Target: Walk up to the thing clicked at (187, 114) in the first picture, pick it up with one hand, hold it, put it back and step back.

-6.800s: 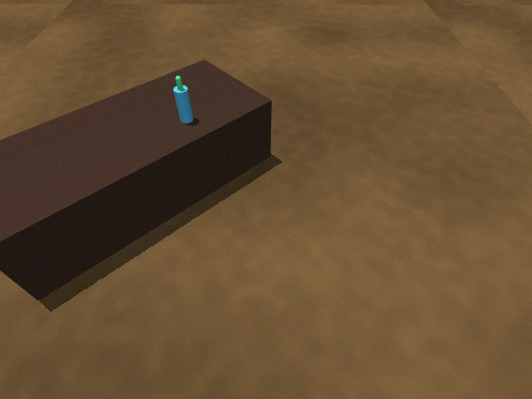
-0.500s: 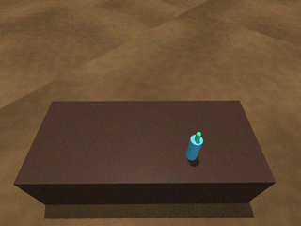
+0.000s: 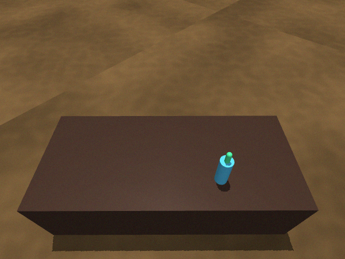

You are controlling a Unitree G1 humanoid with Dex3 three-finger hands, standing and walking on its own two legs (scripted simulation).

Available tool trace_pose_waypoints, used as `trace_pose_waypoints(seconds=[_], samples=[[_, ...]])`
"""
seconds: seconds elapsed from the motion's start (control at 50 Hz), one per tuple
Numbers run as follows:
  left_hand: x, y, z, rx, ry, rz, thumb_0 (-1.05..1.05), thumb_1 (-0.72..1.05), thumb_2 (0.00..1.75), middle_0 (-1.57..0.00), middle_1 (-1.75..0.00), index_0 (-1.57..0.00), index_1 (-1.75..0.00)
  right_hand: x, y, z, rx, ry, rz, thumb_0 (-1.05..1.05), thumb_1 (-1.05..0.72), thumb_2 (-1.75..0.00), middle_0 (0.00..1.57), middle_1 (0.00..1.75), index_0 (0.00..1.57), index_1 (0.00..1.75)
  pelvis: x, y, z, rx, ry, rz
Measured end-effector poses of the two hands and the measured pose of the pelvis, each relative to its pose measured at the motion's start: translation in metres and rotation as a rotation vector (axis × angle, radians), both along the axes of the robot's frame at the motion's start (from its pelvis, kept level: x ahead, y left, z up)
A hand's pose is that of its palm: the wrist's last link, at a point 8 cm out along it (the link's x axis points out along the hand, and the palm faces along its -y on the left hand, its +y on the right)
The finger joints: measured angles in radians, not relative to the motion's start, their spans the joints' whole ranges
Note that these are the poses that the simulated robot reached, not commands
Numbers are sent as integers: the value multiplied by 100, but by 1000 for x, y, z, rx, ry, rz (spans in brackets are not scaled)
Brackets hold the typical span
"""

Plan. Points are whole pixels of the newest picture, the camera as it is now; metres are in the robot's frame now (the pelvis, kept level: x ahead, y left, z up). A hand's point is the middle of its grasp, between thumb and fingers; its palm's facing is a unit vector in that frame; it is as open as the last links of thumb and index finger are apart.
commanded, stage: stand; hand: right
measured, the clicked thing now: (224, 167) +0.52 -0.22 -0.32
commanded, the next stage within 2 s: go down in 0.32 s
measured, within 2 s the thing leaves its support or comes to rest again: neither
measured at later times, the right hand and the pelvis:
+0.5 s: hand out of the picture +0.09 -0.25 -0.16, palm faces +0.03 +0.94 -0.33, open 7.8 cm; pelvis +0.00 +0.00 +0.00, yaw +0 degrees
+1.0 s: hand out of the picture +0.15 -0.27 -0.16, palm faces +0.05 +0.94 -0.33, open 16.7 cm; pelvis +0.00 +0.00 -0.03, yaw +1 degrees
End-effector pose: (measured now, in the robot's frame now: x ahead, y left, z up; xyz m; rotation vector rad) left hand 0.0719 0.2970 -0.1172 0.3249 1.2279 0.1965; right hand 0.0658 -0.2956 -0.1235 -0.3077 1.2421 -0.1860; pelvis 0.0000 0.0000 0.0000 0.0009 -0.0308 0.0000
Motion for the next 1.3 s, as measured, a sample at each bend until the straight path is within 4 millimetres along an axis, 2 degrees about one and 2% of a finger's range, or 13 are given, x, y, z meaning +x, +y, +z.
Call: trace_pose_waypoints(seconds=[0.44,0.5,0.62,0.7,0.84,1.0,1.12,1.3], samples=[[1,-1,-2,-4,6,0,0,91,90,-20,-30,-20,-30,0,-1,0,-6,8,-1,1,-90,-90,20,30,20,29,3,0,0,-1,4,2],[8,-6,-1,-8,-75,6,0,91,90,-20,-31,-21,-31,17,3,1,3,-76,-30,1,-86,-85,17,26,17,25,-2,1,-4,1,29,-1],[11,-23,-4,-35,-153,16,0,90,90,-21,-31,-21,-31,68,1,-3,9,-146,-39,1,-61,-60,10,15,10,14,-13,6,-12,6,95,2],[6,-32,-3,-55,-185,34,0,91,89,-21,-31,-21,-30,84,-7,3,-4,-170,-26,1,-39,-40,9,10,8,9,-10,7,-15,10,108,13],[12,-37,-4,-70,-240,40,1,92,87,-20,-31,-21,-30,79,-13,6,-1,-125,-26,0,1,-18,7,6,6,6,-7,5,-19,14,126,19],[33,-33,-9,-31,-288,-5,1,91,88,-20,-30,-21,-30,69,-16,-3,1,-119,-36,0,36,-9,5,6,5,6,-5,4,-30,17,166,11],[49,-32,-11,-2,-334,-18,1,92,88,-20,-30,-21,-30,74,-18,-3,-3,-157,-43,0,48,-6,4,6,4,6,1,5,-38,23,184,5],[68,-34,-10,12,-413,-12,1,92,88,-20,-30,-20,-30,80,-21,3,-2,-167,-44,0,52,-5,4,6,4,5,7,6,-46,32,202,-2]])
